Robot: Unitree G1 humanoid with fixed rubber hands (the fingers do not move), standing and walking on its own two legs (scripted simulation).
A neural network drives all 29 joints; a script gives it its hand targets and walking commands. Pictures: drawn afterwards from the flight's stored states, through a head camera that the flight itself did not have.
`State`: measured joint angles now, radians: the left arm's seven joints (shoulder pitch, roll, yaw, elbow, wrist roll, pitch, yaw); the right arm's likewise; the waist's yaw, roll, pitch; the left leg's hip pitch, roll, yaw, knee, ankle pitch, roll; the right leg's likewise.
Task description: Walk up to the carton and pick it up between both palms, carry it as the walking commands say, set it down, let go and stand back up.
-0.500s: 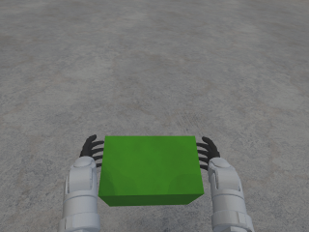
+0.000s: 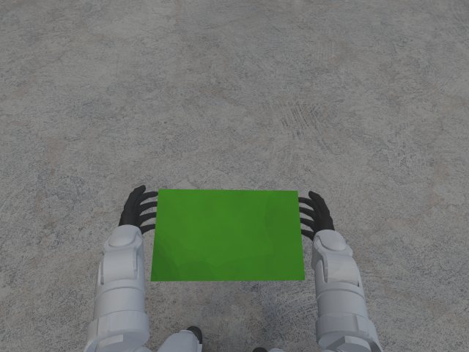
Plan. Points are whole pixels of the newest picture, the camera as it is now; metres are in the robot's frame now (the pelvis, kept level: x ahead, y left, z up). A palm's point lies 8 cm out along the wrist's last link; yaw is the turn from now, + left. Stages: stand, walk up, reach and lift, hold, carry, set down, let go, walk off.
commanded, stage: set down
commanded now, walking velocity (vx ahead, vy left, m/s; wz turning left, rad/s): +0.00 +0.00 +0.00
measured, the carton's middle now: (227, 240) +0.32 +0.05 -0.12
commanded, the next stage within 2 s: none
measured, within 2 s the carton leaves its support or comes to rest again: neither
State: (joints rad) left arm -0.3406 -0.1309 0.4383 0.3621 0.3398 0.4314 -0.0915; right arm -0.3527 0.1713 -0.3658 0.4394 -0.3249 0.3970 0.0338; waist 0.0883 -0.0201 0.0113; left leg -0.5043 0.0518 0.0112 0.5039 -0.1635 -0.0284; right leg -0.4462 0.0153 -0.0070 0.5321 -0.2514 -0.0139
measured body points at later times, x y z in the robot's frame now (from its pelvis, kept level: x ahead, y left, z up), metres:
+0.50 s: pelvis -0.04 +0.02 -0.07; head +0.14 +0.04 +0.35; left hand +0.33 +0.22 -0.12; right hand +0.36 -0.12 -0.13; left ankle +0.05 +0.14 -0.73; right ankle +0.00 -0.11 -0.73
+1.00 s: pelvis -0.06 +0.02 -0.14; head +0.18 +0.03 +0.24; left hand +0.36 +0.23 -0.22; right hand +0.39 -0.12 -0.22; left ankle +0.04 +0.14 -0.73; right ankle +0.00 -0.11 -0.73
